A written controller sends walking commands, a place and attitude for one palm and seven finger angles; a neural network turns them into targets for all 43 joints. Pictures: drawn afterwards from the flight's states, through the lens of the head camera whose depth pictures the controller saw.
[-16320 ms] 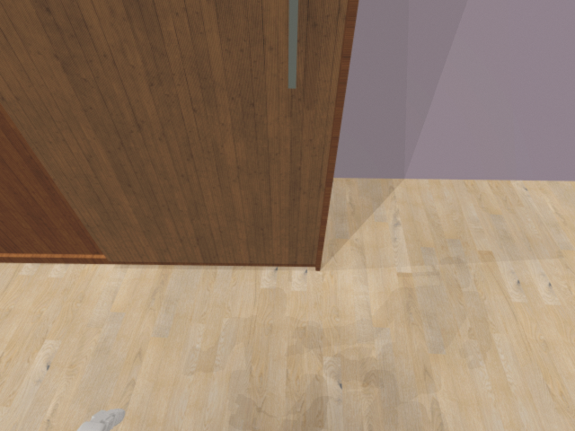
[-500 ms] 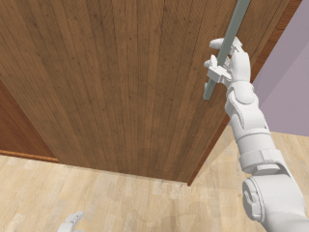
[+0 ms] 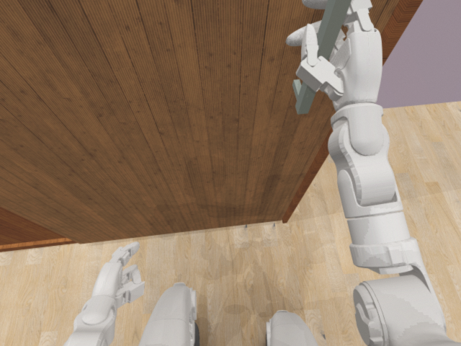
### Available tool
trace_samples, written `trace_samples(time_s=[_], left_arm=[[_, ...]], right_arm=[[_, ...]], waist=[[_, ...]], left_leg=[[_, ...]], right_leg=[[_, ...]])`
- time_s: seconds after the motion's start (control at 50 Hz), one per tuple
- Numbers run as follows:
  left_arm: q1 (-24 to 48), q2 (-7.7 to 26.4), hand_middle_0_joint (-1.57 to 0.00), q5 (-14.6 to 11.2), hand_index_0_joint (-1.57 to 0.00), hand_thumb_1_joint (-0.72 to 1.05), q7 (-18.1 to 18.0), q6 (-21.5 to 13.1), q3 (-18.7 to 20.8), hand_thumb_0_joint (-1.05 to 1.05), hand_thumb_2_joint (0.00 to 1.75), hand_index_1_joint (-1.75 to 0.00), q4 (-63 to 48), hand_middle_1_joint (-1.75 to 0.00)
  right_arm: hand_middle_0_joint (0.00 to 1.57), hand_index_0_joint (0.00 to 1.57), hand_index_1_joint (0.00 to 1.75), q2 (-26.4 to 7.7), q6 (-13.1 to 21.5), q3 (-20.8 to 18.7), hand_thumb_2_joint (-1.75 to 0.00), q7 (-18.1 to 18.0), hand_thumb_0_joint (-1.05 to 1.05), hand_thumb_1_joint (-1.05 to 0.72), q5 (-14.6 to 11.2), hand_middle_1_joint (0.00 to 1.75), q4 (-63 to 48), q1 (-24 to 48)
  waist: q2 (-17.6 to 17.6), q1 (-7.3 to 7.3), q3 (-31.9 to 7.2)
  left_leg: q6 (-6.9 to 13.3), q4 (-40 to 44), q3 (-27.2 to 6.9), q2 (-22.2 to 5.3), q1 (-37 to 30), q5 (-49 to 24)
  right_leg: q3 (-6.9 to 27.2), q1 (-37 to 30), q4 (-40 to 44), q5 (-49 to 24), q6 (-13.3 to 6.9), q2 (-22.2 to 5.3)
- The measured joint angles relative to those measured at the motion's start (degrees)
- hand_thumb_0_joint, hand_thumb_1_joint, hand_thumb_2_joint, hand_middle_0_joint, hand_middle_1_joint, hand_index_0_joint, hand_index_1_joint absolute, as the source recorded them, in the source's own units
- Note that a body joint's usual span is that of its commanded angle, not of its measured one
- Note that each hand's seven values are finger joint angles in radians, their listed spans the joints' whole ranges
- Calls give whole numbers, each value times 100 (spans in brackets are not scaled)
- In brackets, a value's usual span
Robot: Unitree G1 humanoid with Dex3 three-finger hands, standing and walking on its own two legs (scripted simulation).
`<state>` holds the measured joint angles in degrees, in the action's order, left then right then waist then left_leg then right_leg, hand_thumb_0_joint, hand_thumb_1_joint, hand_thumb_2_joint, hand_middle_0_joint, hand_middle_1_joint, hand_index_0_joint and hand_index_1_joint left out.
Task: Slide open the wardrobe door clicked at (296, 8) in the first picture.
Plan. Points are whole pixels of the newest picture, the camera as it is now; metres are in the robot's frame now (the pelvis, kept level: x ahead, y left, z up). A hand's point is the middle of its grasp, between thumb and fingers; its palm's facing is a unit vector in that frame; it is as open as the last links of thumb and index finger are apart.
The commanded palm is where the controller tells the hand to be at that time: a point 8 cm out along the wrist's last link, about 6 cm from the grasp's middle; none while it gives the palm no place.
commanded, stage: step sideways, sliding the door along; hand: right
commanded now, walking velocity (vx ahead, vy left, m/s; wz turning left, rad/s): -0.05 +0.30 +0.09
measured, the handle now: (326, 13) +0.47 -0.14 +0.24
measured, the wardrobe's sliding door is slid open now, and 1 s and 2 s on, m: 0.01 0.22 0.44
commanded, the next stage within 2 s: none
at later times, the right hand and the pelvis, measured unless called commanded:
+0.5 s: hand (250, 63) +0.43 -0.05 +0.21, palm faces +0.24 +0.97 -0.02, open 5.9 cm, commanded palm +0.39 +0.00 +0.20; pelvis +0.09 +0.12 +0.00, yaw -5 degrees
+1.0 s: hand (138, 84) +0.41 +0.09 +0.20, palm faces -0.13 +0.99 -0.04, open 6.5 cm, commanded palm +0.40 +0.07 +0.20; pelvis +0.12 +0.15 +0.01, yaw +0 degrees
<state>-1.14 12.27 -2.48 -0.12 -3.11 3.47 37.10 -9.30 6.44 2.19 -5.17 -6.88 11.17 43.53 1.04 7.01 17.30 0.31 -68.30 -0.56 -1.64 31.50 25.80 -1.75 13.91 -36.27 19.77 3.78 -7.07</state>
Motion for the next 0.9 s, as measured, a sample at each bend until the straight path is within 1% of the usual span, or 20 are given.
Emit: trace_samples(time_s=[0.08,0.16,0.2,0.22,0.24,0.3,0.34,0.36,0.38,0.42,0.48,0.54,0.62,0.68,0.7,0.76,0.8,0.82,0.86,0.9], left_arm=[[88,-177,-20,-14,-20,90,52,-95,-49,1,90,-30,-275,-30],[26,-314,-20,-40,-20,90,21,-258,-191,1,90,-30,-486,-30],[-31,-368,-20,-75,-21,90,-4,-358,-266,1,90,-30,-518,-30],[43,-311,-20,-73,-21,90,-32,-393,-299,1,90,-30,-465,-30],[153,-217,-20,-48,-21,90,-74,-410,-296,1,90,-30,-393,-30],[339,44,-20,-10,-21,90,-210,-431,-180,1,90,-30,-241,-30],[307,199,-20,-25,-21,90,-264,-485,-115,1,90,-30,-183,-30],[245,263,-20,-18,-20,90,-261,-490,-84,1,90,-30,-180,-30],[154,295,-20,-7,-20,90,-241,-485,-31,1,90,-30,-193,-30],[-53,206,-20,-19,-20,90,-143,-433,69,2,90,-30,-231,-30],[-412,83,-20,-5,-20,91,52,-491,20,2,90,-30,-338,-30],[-656,-37,-20,14,-20,90,164,-597,-118,2,90,-30,-443,-30],[-744,-198,-20,55,-20,90,220,-700,-344,2,90,-30,-581,-30],[-584,-240,-20,48,-20,90,226,-720,-474,2,90,-30,-569,-30],[-464,-235,-20,43,-20,90,224,-683,-500,2,90,-30,-525,-30],[-86,-197,-20,67,-20,90,161,-570,-499,2,90,-30,-485,-30],[114,-161,-20,98,-20,90,133,-555,-469,2,90,-30,-536,-30],[178,-142,-20,121,-21,90,129,-490,-441,2,90,-30,-557,-30],[174,-78,-20,157,-21,90,167,-374,-382,2,90,-30,-568,-30],[52,-86,-20,124,-21,90,241,-314,-255,2,90,-30,-632,-30]], right_arm=[[48,22,140,-59,-77,10,-87,136,0,-80,67,141,-431,-222],[50,22,140,-217,-114,-152,-87,113,-1,-79,65,141,-814,-575],[49,21,140,-310,-181,-295,-87,34,-1,-79,87,141,-960,-713],[49,21,140,-295,-188,-435,-87,-46,-1,-78,133,141,-1069,-819],[50,21,140,-246,-176,-591,-87,-109,-1,-78,162,141,-1193,-944],[51,23,140,-80,-285,-838,-87,-278,-2,-77,184,143,-1742,-1354],[51,24,140,78,-312,-816,-86,-390,-1,-77,252,143,-2074,-1563],[50,26,140,150,-311,-759,-86,-418,-1,-77,312,142,-2218,-1638],[50,26,139,194,-348,-668,-85,-411,-1,-77,345,142,-2340,-1667],[49,26,136,196,-354,-443,-84,-346,0,-77,401,142,-2451,-1680],[48,27,133,284,-294,-183,-83,-300,0,-78,492,141,-2628,-1948],[47,28,131,363,-213,-10,-83,-305,1,-78,511,141,-2840,-2324],[46,28,131,433,-246,92,-83,-343,1,-78,468,141,-3221,-2785],[47,27,131,542,-237,117,-83,-356,0,-78,457,141,-3442,-3055],[47,27,131,585,-204,145,-83,-367,0,-78,468,141,-3499,-3140],[47,27,133,722,-89,326,-83,-374,1,-78,540,141,-3693,-3386],[46,29,133,807,-28,518,-82,-347,1,-78,584,141,-3873,-3571],[46,29,133,830,11,638,-82,-323,2,-78,602,141,-3941,-3653],[45,30,133,841,38,910,-81,-262,3,-79,656,141,-4035,-3772],[41,28,128,719,28,1163,-80,-199,3,-78,738,140,-3983,-3758]], waist=[[82,235,91],[223,372,61],[173,364,-23],[276,288,-27],[400,165,-2],[424,-83,-3],[410,-230,-33],[426,-280,-65],[437,-275,-89],[214,-62,-13],[134,90,-43],[166,195,-105],[218,274,-180],[435,173,-207],[487,121,-223],[326,20,-201],[202,-90,-130],[158,-151,-105],[181,-233,-144],[137,-157,-193]], left_leg=[[-140,1035,54,-298,25,-589],[-213,2330,247,-281,-582,-1102],[-234,3093,355,-304,-1078,-1864],[-268,3039,479,-283,-1137,-1577],[-288,2895,583,-287,-1108,-1291],[-330,2867,610,-489,-940,-1071],[-304,2983,667,-557,-891,-1226],[-277,2945,716,-536,-842,-1295],[-272,2816,723,-469,-773,-1348],[-176,2142,435,-352,-617,-723],[-73,1383,311,-129,-562,-150],[-76,1555,378,-30,-752,-343],[-117,2507,467,18,-1190,-1011],[-13,3054,644,106,-1638,-630],[40,3092,691,123,-1647,-533],[111,3077,562,-43,-1477,-664],[148,3123,435,-106,-1386,-947],[162,3097,394,-113,-1328,-1112],[130,2813,374,-9,-1139,-1410],[82,1942,252,79,-841,-647]], right_leg=[[226,-267,234,-7,259,-409],[434,-494,229,137,509,-793],[467,-377,-207,337,365,-856],[538,-229,-517,382,239,-931],[682,-28,-881,577,141,-853],[644,534,-1875,1360,-109,-15],[309,539,-1312,1071,-223,345],[81,409,-740,344,-274,386],[-33,273,-381,-254,-357,322],[-179,51,-280,97,-355,272],[-204,-219,-19,365,-247,119],[-277,-461,236,280,-154,-25],[-463,-625,123,423,-52,-136],[-485,-376,-596,550,-49,-332],[-406,-149,-960,227,-126,-360],[89,489,-1865,1177,-249,199],[150,607,-1454,1241,-273,442],[81,558,-969,860,-258,472],[-168,248,170,-988,-323,295],[-367,-32,407,-797,-306,163]])
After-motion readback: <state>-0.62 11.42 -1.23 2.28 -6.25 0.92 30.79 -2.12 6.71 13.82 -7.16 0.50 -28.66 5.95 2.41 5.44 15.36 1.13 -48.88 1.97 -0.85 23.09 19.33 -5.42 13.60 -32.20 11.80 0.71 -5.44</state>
